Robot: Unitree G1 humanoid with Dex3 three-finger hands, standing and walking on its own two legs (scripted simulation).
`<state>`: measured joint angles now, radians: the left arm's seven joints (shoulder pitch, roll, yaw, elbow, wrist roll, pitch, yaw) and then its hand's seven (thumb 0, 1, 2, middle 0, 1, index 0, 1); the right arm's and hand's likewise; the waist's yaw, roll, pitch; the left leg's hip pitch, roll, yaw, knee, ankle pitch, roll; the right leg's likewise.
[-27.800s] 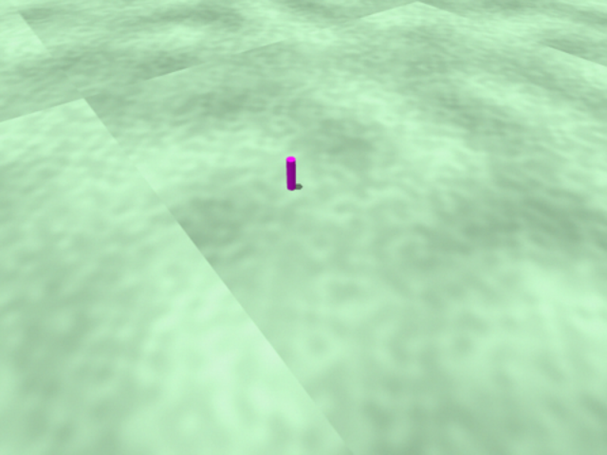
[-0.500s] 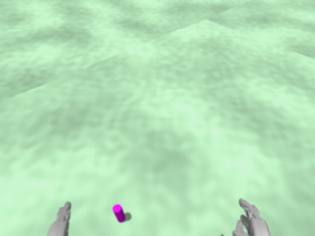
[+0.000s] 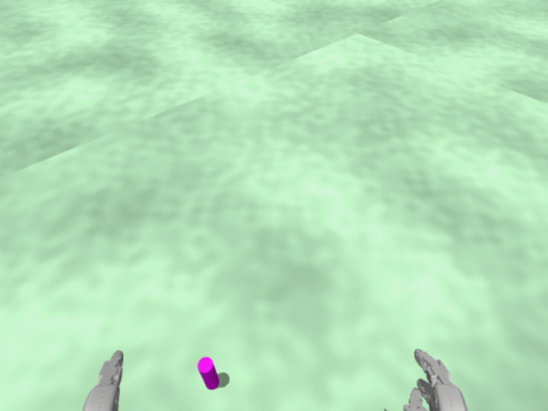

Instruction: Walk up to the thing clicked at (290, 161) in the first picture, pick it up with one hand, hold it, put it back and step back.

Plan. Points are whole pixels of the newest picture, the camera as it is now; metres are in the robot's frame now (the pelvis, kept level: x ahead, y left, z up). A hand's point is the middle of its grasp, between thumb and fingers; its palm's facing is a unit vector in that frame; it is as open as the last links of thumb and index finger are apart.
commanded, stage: home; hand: left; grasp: from the side
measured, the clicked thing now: (209, 374) +0.39 +0.19 -0.64
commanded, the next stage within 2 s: stand in 0.14 s
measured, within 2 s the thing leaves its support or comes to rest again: neither
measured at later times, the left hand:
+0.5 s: hand out of the picture +0.16 +0.17 -0.06, palm faces +0.10 -0.96 -0.28, open 14.3 cm
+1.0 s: hand out of the picture +0.06 +0.25 -0.11, palm faces +0.00 -0.94 -0.34, open 7.5 cm
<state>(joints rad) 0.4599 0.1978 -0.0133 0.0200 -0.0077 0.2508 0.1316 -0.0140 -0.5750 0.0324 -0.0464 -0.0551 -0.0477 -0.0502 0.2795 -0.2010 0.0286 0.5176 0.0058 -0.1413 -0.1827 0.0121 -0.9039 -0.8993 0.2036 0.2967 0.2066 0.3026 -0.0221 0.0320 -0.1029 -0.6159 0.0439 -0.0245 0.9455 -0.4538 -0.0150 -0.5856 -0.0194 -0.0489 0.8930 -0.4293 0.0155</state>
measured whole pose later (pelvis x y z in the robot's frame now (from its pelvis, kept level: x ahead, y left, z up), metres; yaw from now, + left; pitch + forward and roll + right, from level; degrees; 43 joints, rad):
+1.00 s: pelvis -0.01 +0.01 +0.04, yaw +1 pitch -3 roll +0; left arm 0.22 0.33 0.01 0.96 0.03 0.00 0.02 0.00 0.89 0.89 -0.20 -0.30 -0.20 -0.30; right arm 0.20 -0.31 -0.02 0.99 -0.04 0.00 -0.01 0.01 -0.91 -0.90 0.20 0.30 0.20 0.30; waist 0.01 0.00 0.04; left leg -0.25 0.00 0.00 0.57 -0.28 0.00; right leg -0.24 -0.06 -0.04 0.56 -0.28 0.03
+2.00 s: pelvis -0.01 +0.00 +0.06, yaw +0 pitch -3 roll +0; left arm 0.11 0.32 0.00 1.15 0.02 -0.01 0.00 0.00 0.90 0.90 -0.20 -0.30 -0.20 -0.30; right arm 0.13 -0.33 -0.01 1.15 -0.02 0.00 0.00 0.00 -0.91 -0.90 0.20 0.30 0.21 0.30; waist 0.00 0.01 0.05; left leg -0.13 0.01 0.00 0.34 -0.16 -0.01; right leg -0.13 -0.05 -0.04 0.35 -0.17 0.03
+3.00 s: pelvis -0.02 +0.02 +0.04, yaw +0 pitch -1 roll +0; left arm 0.04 0.37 0.06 0.99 0.02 0.03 0.01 0.00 0.90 0.90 -0.20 -0.30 -0.20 -0.30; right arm 0.10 -0.40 -0.05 0.99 0.00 0.05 0.02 0.00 -0.91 -0.90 0.20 0.30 0.20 0.30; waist -0.02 -0.01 0.14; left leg -0.31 -0.03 -0.02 0.75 -0.40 0.04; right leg -0.30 -0.07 -0.02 0.55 -0.24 0.02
